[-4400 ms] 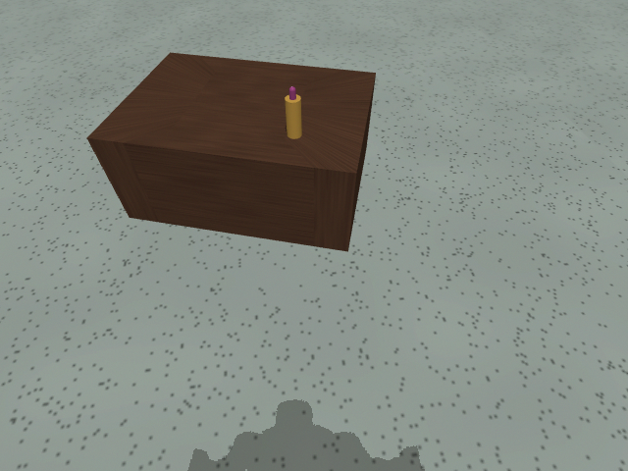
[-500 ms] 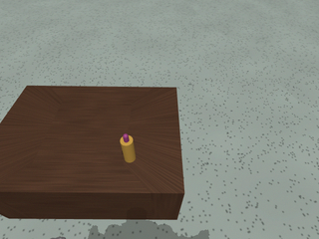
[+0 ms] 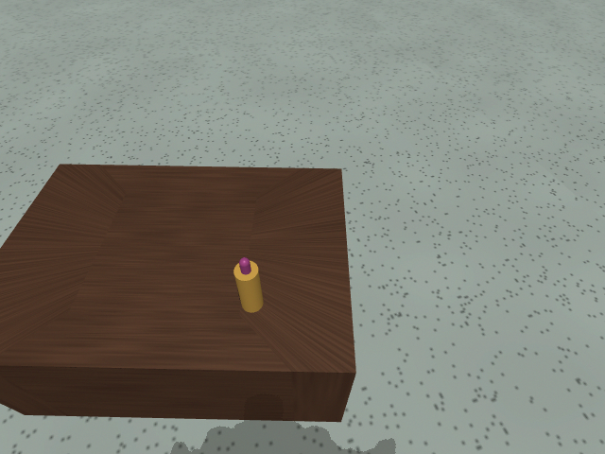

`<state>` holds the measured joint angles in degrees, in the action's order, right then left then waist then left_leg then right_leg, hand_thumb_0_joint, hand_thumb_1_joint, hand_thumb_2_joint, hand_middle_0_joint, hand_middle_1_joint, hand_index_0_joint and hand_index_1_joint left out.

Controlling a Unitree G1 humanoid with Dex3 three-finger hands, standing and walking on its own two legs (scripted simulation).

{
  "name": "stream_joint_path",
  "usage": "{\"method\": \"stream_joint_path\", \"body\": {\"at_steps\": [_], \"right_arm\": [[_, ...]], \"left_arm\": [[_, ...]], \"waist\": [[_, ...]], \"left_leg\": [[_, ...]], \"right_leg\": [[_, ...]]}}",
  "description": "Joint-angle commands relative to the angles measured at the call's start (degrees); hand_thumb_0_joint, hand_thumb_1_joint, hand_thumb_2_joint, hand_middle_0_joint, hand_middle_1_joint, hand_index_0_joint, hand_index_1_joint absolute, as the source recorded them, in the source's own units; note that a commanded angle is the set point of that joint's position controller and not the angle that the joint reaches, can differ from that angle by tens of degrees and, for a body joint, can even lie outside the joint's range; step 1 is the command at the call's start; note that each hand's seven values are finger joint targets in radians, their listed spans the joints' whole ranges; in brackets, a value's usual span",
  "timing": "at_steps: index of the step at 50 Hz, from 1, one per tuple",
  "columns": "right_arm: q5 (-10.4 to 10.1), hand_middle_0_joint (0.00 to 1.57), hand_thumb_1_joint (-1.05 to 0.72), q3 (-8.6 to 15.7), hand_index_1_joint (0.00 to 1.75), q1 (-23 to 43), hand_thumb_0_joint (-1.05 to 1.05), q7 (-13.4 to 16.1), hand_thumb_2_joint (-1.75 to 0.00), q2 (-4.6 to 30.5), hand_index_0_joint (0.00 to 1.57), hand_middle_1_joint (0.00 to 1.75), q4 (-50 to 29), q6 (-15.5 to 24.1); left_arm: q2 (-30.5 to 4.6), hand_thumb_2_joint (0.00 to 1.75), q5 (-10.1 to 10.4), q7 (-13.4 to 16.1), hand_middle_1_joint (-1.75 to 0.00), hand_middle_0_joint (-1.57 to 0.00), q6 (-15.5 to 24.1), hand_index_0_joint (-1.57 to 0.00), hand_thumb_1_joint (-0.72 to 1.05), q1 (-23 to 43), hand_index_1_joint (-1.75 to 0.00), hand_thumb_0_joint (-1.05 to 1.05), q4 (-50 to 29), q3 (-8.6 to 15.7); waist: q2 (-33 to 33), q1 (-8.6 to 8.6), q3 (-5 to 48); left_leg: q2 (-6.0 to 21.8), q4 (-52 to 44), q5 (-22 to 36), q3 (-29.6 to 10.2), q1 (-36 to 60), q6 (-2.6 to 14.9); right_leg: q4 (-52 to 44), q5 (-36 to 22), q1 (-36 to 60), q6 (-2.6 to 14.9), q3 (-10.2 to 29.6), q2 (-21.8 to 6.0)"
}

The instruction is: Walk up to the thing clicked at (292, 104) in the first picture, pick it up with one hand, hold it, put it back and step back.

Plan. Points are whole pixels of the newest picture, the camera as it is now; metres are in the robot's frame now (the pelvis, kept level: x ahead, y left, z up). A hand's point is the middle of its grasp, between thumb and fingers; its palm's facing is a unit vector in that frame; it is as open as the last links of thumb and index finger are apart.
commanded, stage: walk up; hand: left
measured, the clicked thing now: (248, 282) +0.52 +0.14 -0.27
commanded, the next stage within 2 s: stand in 0.04 s
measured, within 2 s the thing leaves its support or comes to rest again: neither
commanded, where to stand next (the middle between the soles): +0.03 -0.01 m, yaw +0 degrees
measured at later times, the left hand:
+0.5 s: hand out of the picture +0.09 +0.25 -0.15, palm faces -0.02 -0.94 -0.35, open 7.4 cm
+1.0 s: hand out of the picture +0.09 +0.24 -0.15, palm faces -0.02 -0.94 -0.35, open 7.4 cm
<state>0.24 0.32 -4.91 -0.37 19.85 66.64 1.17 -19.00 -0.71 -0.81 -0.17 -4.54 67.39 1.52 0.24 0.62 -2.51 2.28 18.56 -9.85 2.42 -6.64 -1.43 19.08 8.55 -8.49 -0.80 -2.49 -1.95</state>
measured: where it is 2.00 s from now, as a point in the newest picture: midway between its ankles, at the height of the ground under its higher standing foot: outside the picture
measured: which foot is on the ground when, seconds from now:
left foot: down 0.00-1.00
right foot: down 0.00-1.00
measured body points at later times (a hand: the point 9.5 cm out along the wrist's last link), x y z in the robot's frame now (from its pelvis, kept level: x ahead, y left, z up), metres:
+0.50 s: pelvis +0.01 +0.00 +0.00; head +0.01 -0.01 +0.45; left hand +0.09 +0.30 -0.13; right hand +0.08 -0.31 -0.14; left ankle +0.00 +0.13 -0.75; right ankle +0.02 -0.13 -0.75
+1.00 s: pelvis +0.01 -0.01 +0.00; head +0.02 -0.01 +0.45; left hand +0.09 +0.29 -0.13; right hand +0.08 -0.31 -0.14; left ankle +0.00 +0.13 -0.75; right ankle +0.02 -0.13 -0.75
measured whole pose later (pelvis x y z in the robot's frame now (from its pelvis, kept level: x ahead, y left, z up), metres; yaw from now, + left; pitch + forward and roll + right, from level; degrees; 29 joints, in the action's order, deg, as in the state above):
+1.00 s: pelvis +0.01 -0.01 +0.00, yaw +0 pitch -2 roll +0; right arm 0.6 0.4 -6.4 -0.7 20.4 65.5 0.4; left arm -19.9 -0.6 -0.3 0.7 -5.8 65.0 -0.1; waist 0.5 0.0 -2.4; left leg 2.9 17.4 -9.9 2.0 -5.4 -2.3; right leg 19.1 9.4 -7.7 0.0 -2.9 -1.3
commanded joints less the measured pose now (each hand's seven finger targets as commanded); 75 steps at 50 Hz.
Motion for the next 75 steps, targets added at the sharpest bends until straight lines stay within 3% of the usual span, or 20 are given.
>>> {"method": "stream_joint_path", "body": {"at_steps": [1, 4, 12, 20, 26, 31, 36, 45, 52, 62, 75], "right_arm": [[0.22, 0.20, -0.90, 1.97, 0.30, 2.84, 0.00, 0.86, -0.90, 12.31, 0.20, 0.30, -3.13, 1.01], [0.65, 0.20, -0.90, 2.03, 0.30, 3.40, 0.00, 0.68, -0.90, 12.18, 0.20, 0.30, -3.78, 0.79], [0.35, 0.20, -0.90, 1.92, 0.30, 2.82, 0.00, 0.47, -0.90, 12.24, 0.20, 0.30, -3.89, 0.51], [0.42, 0.20, -0.90, 1.96, 0.30, 2.56, 0.00, 0.41, -0.90, 12.66, 0.20, 0.30, -4.04, 0.54], [0.53, 0.20, -0.90, 1.88, 0.30, 2.12, 0.00, 0.35, -0.90, 12.54, 0.20, 0.30, -3.83, 0.33], [0.52, 0.20, -0.90, 1.93, 0.30, 1.67, 0.00, 0.32, -0.90, 12.47, 0.20, 0.30, -4.10, 0.34], [0.48, 0.20, -0.90, 1.93, 0.30, 1.50, 0.00, 0.34, -0.90, 12.36, 0.20, 0.30, -4.00, 0.29], [0.58, 0.20, -0.90, 2.02, 0.30, 1.28, 0.00, 0.47, -0.90, 12.58, 0.20, 0.30, -4.30, 0.32], [0.45, 0.20, -0.90, 1.85, 0.30, 1.29, 0.00, 0.46, -0.90, 12.32, 0.20, 0.30, -4.24, 0.17], [0.48, 0.20, -0.90, 1.95, 0.30, 1.04, 0.00, 0.51, -0.90, 12.77, 0.20, 0.30, -4.63, 0.28], [0.46, 0.20, -0.90, 1.85, 0.30, 1.15, 0.00, 0.65, -0.90, 12.72, 0.20, 0.30, -4.83, 0.28]], "left_arm": [[-11.98, 0.90, 0.24, 0.55, -0.30, -0.20, 1.25, -0.20, 0.90, 3.62, -0.30, 0.00, -3.81, 1.79], [-12.78, 0.90, 0.24, 0.89, -0.30, -0.20, 1.91, -0.20, 0.90, 2.37, -0.30, 0.00, -4.08, 1.40], [-13.05, 0.90, 0.24, 0.98, -0.30, -0.20, 2.01, -0.20, 0.90, 2.61, -0.30, 0.00, -4.83, 0.92], [-13.20, 0.90, 0.27, 1.00, -0.30, -0.20, 2.17, -0.20, 0.90, 2.19, -0.30, 0.00, -5.39, 0.68], [-13.25, 0.90, 0.28, 1.03, -0.30, -0.20, 2.07, -0.20, 0.90, 2.25, -0.30, 0.00, -5.54, 0.55], [-13.65, 0.90, 0.21, 1.14, -0.30, -0.20, 2.17, -0.20, 0.90, 2.01, -0.30, 0.00, -5.66, 0.61], [-14.03, 0.90, 0.40, 1.08, -0.30, -0.20, 2.08, -0.20, 0.90, 2.11, -0.30, 0.00, -5.64, 0.67], [-13.98, 0.90, 0.18, 1.18, -0.30, -0.20, 2.14, -0.20, 0.90, 1.58, -0.30, 0.00, -5.81, 0.69], [-13.71, 0.90, 0.14, 1.14, -0.30, -0.20, 1.90, -0.20, 0.90, 1.51, -0.30, 0.00, -5.69, 0.57], [-13.74, 0.90, 0.18, 1.18, -0.30, -0.20, 2.09, -0.20, 0.90, 1.41, -0.30, 0.00, -6.07, 0.70], [-13.89, 0.90, 0.19, 1.16, -0.30, -0.20, 2.03, -0.20, 0.90, 0.86, -0.30, 0.00, -5.80, 0.87]], "waist": [[-0.65, -0.51, 4.45], [0.44, -0.33, 4.75], [-0.81, -0.73, 4.24], [-0.08, -0.67, 4.95], [-0.13, -0.64, 3.52], [-0.49, -0.81, 4.63], [-0.41, -0.77, 3.67], [-0.37, -0.85, 4.44], [-0.49, -0.64, 3.31], [-0.47, -0.76, 5.03], [-0.12, -0.54, 4.52]], "left_leg": [[5.82, -3.36, 3.56, -4.84, -0.34, 2.00], [6.44, -3.75, 6.96, -5.47, 0.32, 1.65], [6.15, -3.82, 4.82, -5.11, 0.70, 1.66], [6.26, -3.64, 5.93, -5.02, 1.42, 1.65], [6.05, -4.06, 3.00, -4.96, 0.06, 1.56], [6.23, -3.84, 4.51, -4.98, 1.27, 1.71], [6.01, -4.07, 3.43, -5.05, 0.47, 1.54], [6.12, -3.42, 5.30, -4.77, 1.34, 1.59], [6.07, -3.84, 3.70, -5.02, 0.46, 1.48], [6.39, -3.14, 5.53, -4.62, 2.16, 1.80], [6.45, -3.50, 6.02, -4.65, 2.01, 1.70]], "right_leg": [[-3.56, -3.88, 1.52, 1.19, 5.82, -6.00], [-2.52, -6.22, 2.43, 1.22, 5.37, -6.14], [-3.68, -4.34, 1.88, 1.22, 5.78, -6.29], [-3.44, -6.73, 2.46, 1.31, 5.80, -6.55], [-4.25, -3.07, 1.89, 1.25, 5.81, -6.26], [-3.60, -4.95, 1.95, 1.40, 5.73, -6.38], [-3.93, -2.74, 1.78, 1.53, 6.04, -6.26], [-3.57, -6.26, 2.07, 1.59, 5.93, -6.37], [-3.58, -3.65, 1.57, 1.62, 5.54, -5.96], [-3.35, -7.23, 2.35, 1.79, 6.12, -6.44], [-3.16, -7.81, 2.94, 1.74, 5.84, -6.34]]}}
